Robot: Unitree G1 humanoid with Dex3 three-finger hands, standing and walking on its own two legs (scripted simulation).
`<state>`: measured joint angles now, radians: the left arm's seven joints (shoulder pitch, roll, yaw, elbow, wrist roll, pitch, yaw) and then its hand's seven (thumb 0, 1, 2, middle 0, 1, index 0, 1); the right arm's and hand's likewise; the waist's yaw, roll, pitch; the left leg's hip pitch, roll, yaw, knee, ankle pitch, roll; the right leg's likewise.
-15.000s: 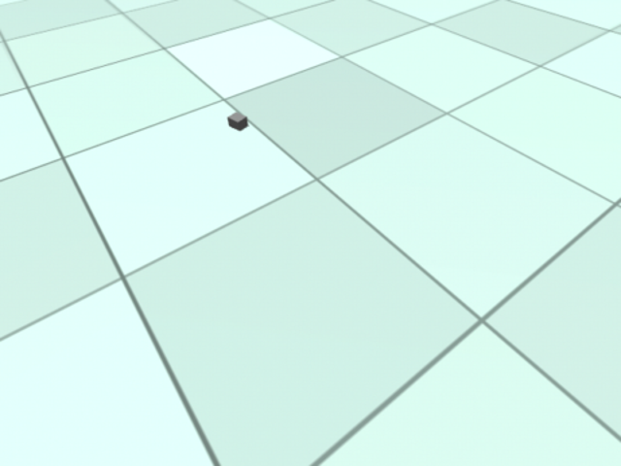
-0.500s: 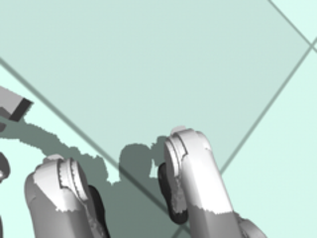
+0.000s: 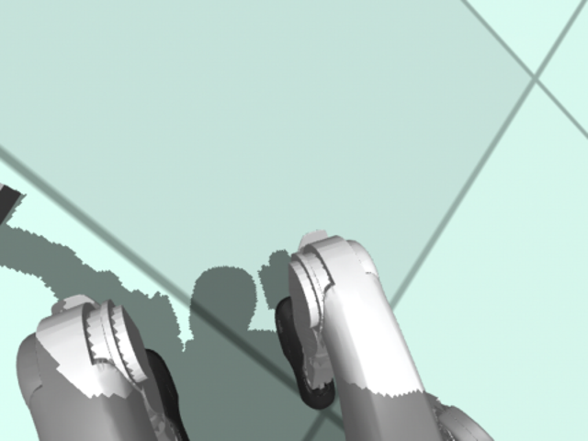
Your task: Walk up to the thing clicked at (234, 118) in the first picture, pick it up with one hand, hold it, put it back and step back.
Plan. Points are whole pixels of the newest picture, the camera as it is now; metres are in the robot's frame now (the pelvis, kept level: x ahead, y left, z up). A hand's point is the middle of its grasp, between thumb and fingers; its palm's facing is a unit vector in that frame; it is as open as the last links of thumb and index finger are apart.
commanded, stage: rise first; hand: left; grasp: from above
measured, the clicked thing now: out of the picture +0.48 +0.36 -0.28
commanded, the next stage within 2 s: none
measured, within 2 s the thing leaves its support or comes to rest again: neither
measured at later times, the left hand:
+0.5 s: hand out of the picture +0.45 +0.38 -0.17, palm faces -0.14 -0.39 -0.91, open 13.8 cm
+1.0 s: hand out of the picture +0.45 +0.38 -0.17, palm faces -0.15 -0.39 -0.91, open 14.3 cm
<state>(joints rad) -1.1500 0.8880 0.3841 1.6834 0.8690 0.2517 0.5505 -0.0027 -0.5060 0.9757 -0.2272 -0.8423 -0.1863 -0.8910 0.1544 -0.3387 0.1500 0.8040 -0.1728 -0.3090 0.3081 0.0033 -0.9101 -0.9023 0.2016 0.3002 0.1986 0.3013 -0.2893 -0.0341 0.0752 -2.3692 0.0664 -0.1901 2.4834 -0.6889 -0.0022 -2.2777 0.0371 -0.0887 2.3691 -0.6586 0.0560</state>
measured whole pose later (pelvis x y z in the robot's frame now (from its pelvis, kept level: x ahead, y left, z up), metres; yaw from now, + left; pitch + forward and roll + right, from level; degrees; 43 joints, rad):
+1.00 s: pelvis +0.00 +0.00 +0.01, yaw -1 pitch +32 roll -11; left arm -1.22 0.95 0.34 1.66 0.83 0.34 0.53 0.00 -0.59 1.03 -0.12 -0.99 -0.10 -1.02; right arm 0.16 -0.34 0.20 0.77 -0.16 -0.34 0.31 0.00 -0.92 -0.91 0.20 0.30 0.20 0.30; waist -0.32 -0.05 0.10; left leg -2.35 0.07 -0.20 2.46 -0.69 0.00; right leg -2.25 0.04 -0.10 2.33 -0.65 0.06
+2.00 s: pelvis +0.00 +0.00 +0.01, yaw -1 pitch +32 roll -11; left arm -1.22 0.95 0.35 1.65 0.83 0.35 0.53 0.00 -0.59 1.05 -0.10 -1.01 -0.08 -1.05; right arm 0.18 -0.34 0.19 0.78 -0.16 -0.34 0.31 0.00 -0.92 -0.90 0.20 0.30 0.20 0.30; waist -0.33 -0.05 0.10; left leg -2.34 0.07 -0.20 2.44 -0.69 0.00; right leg -2.24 0.04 -0.10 2.32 -0.66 0.06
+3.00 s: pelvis +0.00 +0.00 +0.02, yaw -1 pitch +32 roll -11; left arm -1.25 0.98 0.35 1.69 0.83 0.35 0.56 0.00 -0.59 1.04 -0.10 -1.02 -0.08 -1.05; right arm 0.19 -0.35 0.20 0.79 -0.17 -0.35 0.31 0.00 -0.91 -0.90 0.20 0.30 0.20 0.30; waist -0.35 -0.05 0.11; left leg -2.33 0.07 -0.20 2.44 -0.69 0.00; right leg -2.23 0.04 -0.10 2.31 -0.65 0.06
